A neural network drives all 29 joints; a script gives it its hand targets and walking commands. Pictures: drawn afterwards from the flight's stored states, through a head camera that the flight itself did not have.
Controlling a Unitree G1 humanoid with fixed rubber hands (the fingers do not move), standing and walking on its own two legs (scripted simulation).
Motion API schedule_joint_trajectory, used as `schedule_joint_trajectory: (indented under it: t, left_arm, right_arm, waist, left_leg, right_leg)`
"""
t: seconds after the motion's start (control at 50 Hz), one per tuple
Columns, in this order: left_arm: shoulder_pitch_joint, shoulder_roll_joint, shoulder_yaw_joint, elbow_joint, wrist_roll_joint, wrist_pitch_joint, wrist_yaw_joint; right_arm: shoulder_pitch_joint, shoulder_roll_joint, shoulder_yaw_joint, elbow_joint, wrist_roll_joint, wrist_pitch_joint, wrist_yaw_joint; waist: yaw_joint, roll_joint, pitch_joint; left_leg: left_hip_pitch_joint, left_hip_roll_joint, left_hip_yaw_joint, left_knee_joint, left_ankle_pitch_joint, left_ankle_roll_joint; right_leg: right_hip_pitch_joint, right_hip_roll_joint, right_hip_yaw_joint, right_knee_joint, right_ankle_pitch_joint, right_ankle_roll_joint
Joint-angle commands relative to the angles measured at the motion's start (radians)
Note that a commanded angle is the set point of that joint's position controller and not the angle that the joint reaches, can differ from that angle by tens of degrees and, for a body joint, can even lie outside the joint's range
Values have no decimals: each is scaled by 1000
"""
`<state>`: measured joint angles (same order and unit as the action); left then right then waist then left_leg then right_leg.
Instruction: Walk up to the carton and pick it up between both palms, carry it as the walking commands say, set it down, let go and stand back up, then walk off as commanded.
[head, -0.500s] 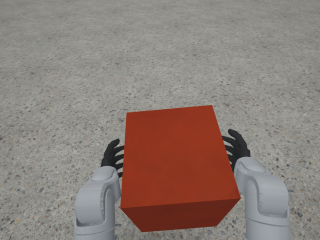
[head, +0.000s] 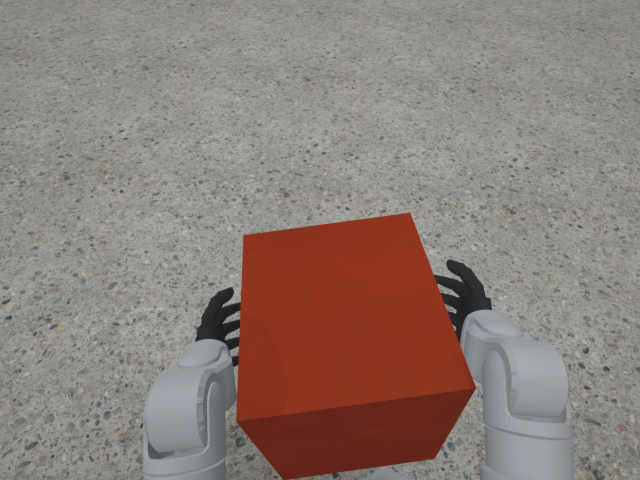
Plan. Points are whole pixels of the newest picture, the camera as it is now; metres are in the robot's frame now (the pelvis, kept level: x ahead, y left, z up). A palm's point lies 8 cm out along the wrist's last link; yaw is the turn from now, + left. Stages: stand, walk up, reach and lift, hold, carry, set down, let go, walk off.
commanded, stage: carry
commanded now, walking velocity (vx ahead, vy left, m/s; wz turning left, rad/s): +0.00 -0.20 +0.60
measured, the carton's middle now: (343, 352) +0.28 +0.01 +0.01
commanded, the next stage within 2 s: none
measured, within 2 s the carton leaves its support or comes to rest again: neither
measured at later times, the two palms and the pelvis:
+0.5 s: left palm (259, 394) +0.21 +0.09 +0.08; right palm (520, 309) +0.30 -0.18 +0.10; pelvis -0.01 -0.11 +0.01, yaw +14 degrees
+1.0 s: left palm (300, 443) +0.16 +0.05 +0.11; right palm (584, 340) +0.25 -0.22 +0.12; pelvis -0.05 -0.16 +0.02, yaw +16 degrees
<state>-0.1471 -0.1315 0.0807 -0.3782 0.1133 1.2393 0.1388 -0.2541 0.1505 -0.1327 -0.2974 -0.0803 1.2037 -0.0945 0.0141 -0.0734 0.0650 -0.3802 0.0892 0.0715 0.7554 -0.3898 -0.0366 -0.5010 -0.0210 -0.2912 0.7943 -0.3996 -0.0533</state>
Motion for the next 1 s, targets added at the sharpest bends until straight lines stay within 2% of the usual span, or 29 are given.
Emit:
schedule_joint_trajectory:
  t: [0.0,0.04,0.06,0.08,0.1,0.12,0.14,0.16,0.18,0.22,0.28,0.3,0.32,0.34,0.36,0.38,0.4,0.42,0.44,0.46,0.48,0.5,0.54,0.62,0.7,0.72,0.76,0.82,0.98]
  left_arm:
    - [-804,-941,-769,-280,-510,-49,-282]
    - [-714,-950,-751,-242,-510,-37,-278]
    - [-660,-936,-741,-223,-501,-32,-278]
    - [-630,-925,-729,-209,-496,-28,-280]
    - [-605,-906,-713,-179,-493,-24,-285]
    - [-605,-906,-709,-170,-498,-26,-289]
    - [-549,-926,-686,-112,-481,-27,-296]
    - [-469,-949,-652,-49,-445,-33,-298]
    - [-463,-945,-654,-49,-431,-36,-290]
    - [-488,-955,-652,-85,-418,-49,-280]
    - [-586,-942,-678,-172,-428,-59,-270]
    - [-612,-937,-682,-187,-429,-59,-266]
    - [-635,-921,-682,-201,-428,-58,-262]
    - [-621,-916,-674,-199,-421,-55,-260]
    - [-635,-901,-676,-208,-430,-45,-262]
    - [-625,-903,-690,-202,-436,-36,-267]
    - [-607,-911,-699,-175,-441,-27,-273]
    - [-633,-915,-708,-175,-449,-26,-275]
    - [-671,-908,-707,-181,-458,-22,-277]
    - [-667,-898,-698,-160,-454,-18,-281]
    - [-670,-906,-699,-145,-452,-16,-283]
    - [-677,-913,-695,-138,-452,-18,-284]
    - [-675,-914,-669,-119,-442,-16,-288]
    - [-599,-930,-641,-30,-415,-16,-293]
    - [-587,-928,-615,2,-388,-21,-290]
    - [-598,-921,-607,0,-384,-24,-290]
    - [-660,-903,-618,-39,-392,-25,-291]
    - [-727,-910,-639,-88,-412,-25,-288]
    - [-634,-898,-629,-65,-392,-10,-289]
  right_arm:
    - [-481,977,705,-142,409,-6,247]
    - [-447,954,706,-163,393,7,233]
    - [-420,944,706,-165,380,10,225]
    - [-391,931,709,-168,375,12,216]
    - [-371,912,709,-163,369,17,211]
    - [-376,914,712,-183,372,19,211]
    - [-347,925,712,-150,354,22,212]
    - [-349,933,732,-159,359,23,220]
    - [-333,935,726,-134,370,23,234]
    - [-363,966,749,-147,406,20,254]
    - [-439,964,768,-184,445,15,259]
    - [-468,964,770,-195,453,14,258]
    - [-476,951,767,-194,453,14,259]
    - [-445,945,760,-184,441,12,260]
    - [-411,942,753,-138,432,13,258]
    - [-361,953,733,-92,417,12,256]
    - [-336,945,709,-68,393,13,252]
    - [-348,940,701,-68,384,15,250]
    - [-355,941,699,-68,380,19,246]
    - [-354,934,697,-69,374,20,244]
    - [-365,936,696,-77,372,21,245]
    - [-385,935,698,-79,376,21,246]
    - [-410,933,702,-75,387,23,245]
    - [-417,947,721,-54,397,31,254]
    - [-455,963,733,-52,410,37,262]
    - [-460,966,732,-50,414,36,264]
    - [-475,963,725,-53,419,28,265]
    - [-523,964,728,-79,436,25,260]
    - [-424,949,692,-51,400,35,252]
  waist:
    - [-26,280,-404]
    - [-24,242,-488]
    - [-14,238,-506]
    - [-9,184,-545]
    - [-8,43,-588]
    - [-24,-231,-602]
    - [-22,-282,-628]
    - [-9,-270,-610]
    - [-6,-196,-568]
    - [-6,-162,-545]
    - [-23,-128,-554]
    - [-30,-62,-573]
    - [-33,78,-583]
    - [-30,225,-582]
    - [-26,300,-562]
    - [-24,299,-545]
    - [-16,305,-515]
    - [-5,273,-504]
    - [-8,221,-521]
    - [-15,114,-516]
    - [-19,23,-500]
    - [-16,-10,-485]
    - [-11,-5,-456]
    - [-8,-38,-441]
    - [-10,-19,-446]
    - [-8,-9,-443]
    - [-7,38,-377]
    - [-8,53,-352]
    - [-4,46,-398]
  left_leg:
    - [136,300,-394,-322,235,192]
    - [224,180,-219,-196,688,107]
    - [221,144,-159,-134,784,72]
    - [167,111,-118,-48,734,36]
    - [-28,49,-78,79,446,-7]
    - [-239,-50,9,211,-182,-34]
    - [-250,-45,52,249,-356,-36]
    - [-221,-34,42,229,-311,-43]
    - [-190,-37,45,224,-270,-35]
    - [-96,-35,58,127,-135,-23]
    - [61,-27,60,-189,144,-5]
    - [158,23,-3,-258,248,15]
    - [278,139,-156,-263,512,68]
    - [402,280,-313,-236,941,131]
    - [386,342,-343,-234,996,209]
    - [322,304,-298,-235,867,209]
    - [245,253,-240,-253,701,171]
    - [181,187,-158,-238,570,118]
    - [116,119,-92,-192,427,60]
    - [63,54,-39,-133,245,21]
    - [39,16,-2,-106,63,3]
    - [29,-13,10,-75,-9,-3]
    - [-7,-24,7,-16,-42,-4]
    - [-26,-6,-13,8,-60,8]
    - [110,5,-24,-216,151,28]
    - [127,17,-45,-233,161,41]
    - [82,14,-64,-237,103,52]
    - [73,-7,-40,-223,66,51]
    - [98,-22,-25,-216,85,72]
  right_leg:
    - [-62,-121,386,220,-72,83]
    - [42,-46,252,-32,-3,84]
    - [139,-21,197,-193,42,97]
    - [282,-60,198,-343,270,94]
    - [482,-199,336,-361,661,45]
    - [640,-394,504,-311,1151,-37]
    - [665,-410,424,-248,1240,-97]
    - [617,-352,383,-215,1237,-122]
    - [560,-322,357,-208,1205,-114]
    - [485,-296,309,-211,1027,-81]
    - [437,-269,246,-189,796,-14]
    - [374,-253,236,-157,706,14]
    - [242,-199,225,-76,549,52]
    - [94,-124,208,-7,283,86]
    - [74,-68,230,-24,-78,98]
    - [128,-77,237,-53,-106,82]
    - [178,-76,217,-132,-43,72]
    - [265,-94,212,-231,123,66]
    - [348,-148,254,-262,374,49]
    - [375,-219,346,-324,497,11]
    - [374,-268,391,-368,527,-26]
    - [374,-297,422,-401,534,-52]
    - [388,-334,453,-459,556,-66]
    - [399,-331,393,-458,575,-76]
    - [349,-259,305,-443,392,-19]
    - [339,-248,303,-444,370,-5]
    - [289,-225,298,-503,108,17]
    - [254,-246,344,-574,-88,8]
    - [274,-264,342,-610,-57,22]
